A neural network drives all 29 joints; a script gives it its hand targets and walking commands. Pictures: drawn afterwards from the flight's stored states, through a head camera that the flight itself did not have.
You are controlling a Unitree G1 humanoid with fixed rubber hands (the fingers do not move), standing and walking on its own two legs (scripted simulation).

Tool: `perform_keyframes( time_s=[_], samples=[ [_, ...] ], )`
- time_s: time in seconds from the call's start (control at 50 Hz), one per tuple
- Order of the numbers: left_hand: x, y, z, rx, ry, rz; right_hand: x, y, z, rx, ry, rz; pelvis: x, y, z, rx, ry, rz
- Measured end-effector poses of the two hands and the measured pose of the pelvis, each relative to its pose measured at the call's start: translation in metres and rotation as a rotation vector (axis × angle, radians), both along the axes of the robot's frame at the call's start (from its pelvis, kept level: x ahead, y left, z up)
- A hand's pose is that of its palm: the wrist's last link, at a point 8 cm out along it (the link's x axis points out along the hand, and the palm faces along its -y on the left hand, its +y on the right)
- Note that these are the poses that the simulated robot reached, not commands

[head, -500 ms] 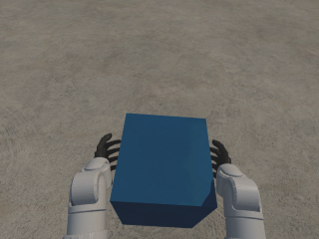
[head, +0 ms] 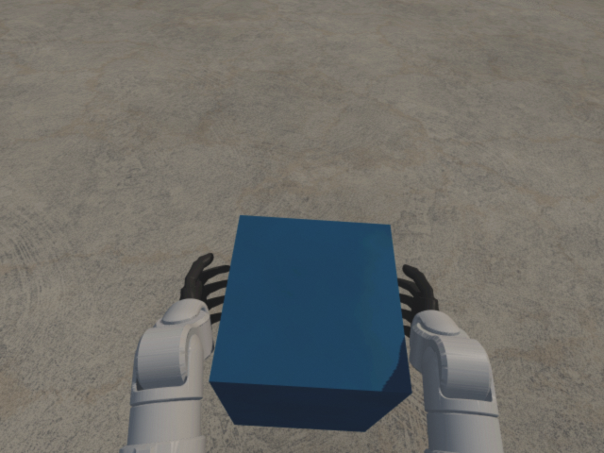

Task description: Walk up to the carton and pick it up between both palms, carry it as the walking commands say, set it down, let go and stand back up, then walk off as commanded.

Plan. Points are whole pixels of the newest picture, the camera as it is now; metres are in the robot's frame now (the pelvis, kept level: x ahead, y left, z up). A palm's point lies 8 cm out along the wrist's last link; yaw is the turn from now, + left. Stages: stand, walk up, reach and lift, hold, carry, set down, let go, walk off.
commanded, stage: carry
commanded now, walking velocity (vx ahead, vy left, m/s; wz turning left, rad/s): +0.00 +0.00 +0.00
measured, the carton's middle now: (306, 331) +0.30 +0.00 -0.01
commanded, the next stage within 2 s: hold in 0.18 s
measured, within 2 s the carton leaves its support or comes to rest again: neither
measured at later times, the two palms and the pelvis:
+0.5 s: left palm (198, 328) +0.28 +0.14 +0.05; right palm (426, 338) +0.27 -0.15 +0.04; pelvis -0.01 +0.00 +0.01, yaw +0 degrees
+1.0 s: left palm (209, 312) +0.31 +0.13 +0.03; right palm (422, 328) +0.29 -0.16 +0.02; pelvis +0.01 -0.01 +0.01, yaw +1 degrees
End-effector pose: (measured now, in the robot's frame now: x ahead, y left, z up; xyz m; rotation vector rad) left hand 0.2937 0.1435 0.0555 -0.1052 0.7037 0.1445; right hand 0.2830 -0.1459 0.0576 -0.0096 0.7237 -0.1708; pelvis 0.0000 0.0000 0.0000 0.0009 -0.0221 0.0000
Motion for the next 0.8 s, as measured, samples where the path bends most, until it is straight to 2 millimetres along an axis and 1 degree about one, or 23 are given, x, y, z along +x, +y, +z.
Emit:
perform_keyframes(
  time_s=[0.2, 0.26, 0.3, 0.34, 0.4, 0.48, 0.54, 0.68, 0.74, 0.8],
  samples=[
    [-0.001, 0.0, 0.0, 0.003, 0.007, 0.0, 0.0, 0.0, -0.001, 0.004, 0.008, 0.0, 0.0, 0.0, 0.0, 0.0, 0.001, 0.0],
    [0.0, -0.001, -0.013, 0.027, 0.02, -0.025, 0.0, -0.001, -0.013, -0.022, 0.021, 0.017, 0.001, 0.0, 0.004, -0.001, -0.004, 0.0],
    [-0.004, -0.002, -0.022, 0.042, 0.032, -0.039, -0.004, -0.002, -0.021, -0.027, 0.034, 0.019, 0.0, 0.001, 0.006, -0.002, -0.001, 0.0],
    [-0.01, -0.003, -0.025, 0.06, 0.03, -0.054, -0.009, -0.003, -0.024, -0.026, 0.033, 0.023, 0.0, 0.0, 0.008, -0.002, 0.003, 0.0],
    [-0.015, -0.004, -0.023, 0.069, 0.012, -0.055, -0.013, -0.004, -0.022, -0.023, 0.014, 0.026, -0.004, -0.001, 0.009, 0.0, -0.004, 0.0],
    [-0.018, -0.005, -0.012, 0.08, -0.034, -0.053, -0.015, -0.005, -0.014, -0.015, -0.032, 0.028, -0.008, -0.002, 0.008, 0.001, -0.019, 0.001],
    [-0.019, -0.003, -0.008, 0.079, -0.047, -0.047, -0.016, -0.004, -0.012, -0.006, -0.048, 0.028, -0.01, -0.002, 0.008, 0.0, -0.033, 0.002],
    [-0.021, -0.001, -0.017, 0.056, -0.008, -0.02, -0.018, -0.001, -0.024, 0.006, -0.009, 0.033, -0.014, -0.003, 0.007, -0.002, -0.052, 0.012],
    [-0.02, 0.0, -0.019, 0.05, -0.007, -0.015, -0.014, 0.0, -0.024, 0.007, -0.01, 0.03, -0.014, -0.003, 0.007, -0.002, -0.052, 0.012],
    [-0.015, 0.001, -0.016, 0.044, -0.019, -0.009, -0.008, 0.001, -0.02, 0.01, -0.021, 0.029, -0.013, -0.003, 0.007, -0.002, -0.051, 0.013]
  ],
)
